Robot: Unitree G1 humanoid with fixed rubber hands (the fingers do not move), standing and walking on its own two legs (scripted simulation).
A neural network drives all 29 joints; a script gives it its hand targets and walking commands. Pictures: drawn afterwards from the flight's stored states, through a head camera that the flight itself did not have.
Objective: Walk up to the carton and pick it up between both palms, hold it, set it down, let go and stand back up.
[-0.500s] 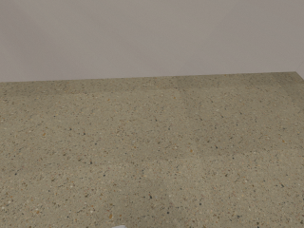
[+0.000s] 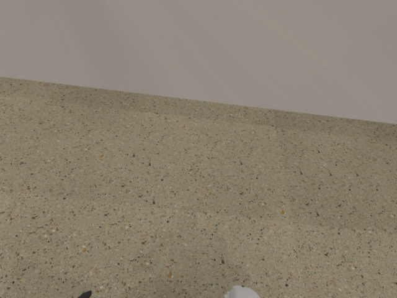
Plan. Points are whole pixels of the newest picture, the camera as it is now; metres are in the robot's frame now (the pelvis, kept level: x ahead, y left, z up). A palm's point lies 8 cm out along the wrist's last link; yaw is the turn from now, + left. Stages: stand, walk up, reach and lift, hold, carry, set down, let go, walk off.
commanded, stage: walk up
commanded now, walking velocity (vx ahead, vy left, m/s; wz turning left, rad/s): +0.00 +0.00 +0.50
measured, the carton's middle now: out of the picture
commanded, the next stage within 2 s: none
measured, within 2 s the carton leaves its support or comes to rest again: neither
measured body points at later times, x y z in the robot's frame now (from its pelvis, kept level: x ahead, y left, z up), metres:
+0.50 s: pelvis +0.01 -0.08 +0.00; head +0.06 -0.11 +0.45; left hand +0.07 +0.19 -0.12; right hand +0.09 -0.32 -0.16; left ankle -0.01 +0.05 -0.69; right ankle +0.00 -0.16 -0.75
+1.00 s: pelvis +0.01 -0.04 -0.02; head +0.04 +0.02 +0.42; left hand -0.11 +0.20 -0.18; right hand +0.21 -0.20 -0.15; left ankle -0.07 +0.01 -0.75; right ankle +0.00 -0.16 -0.72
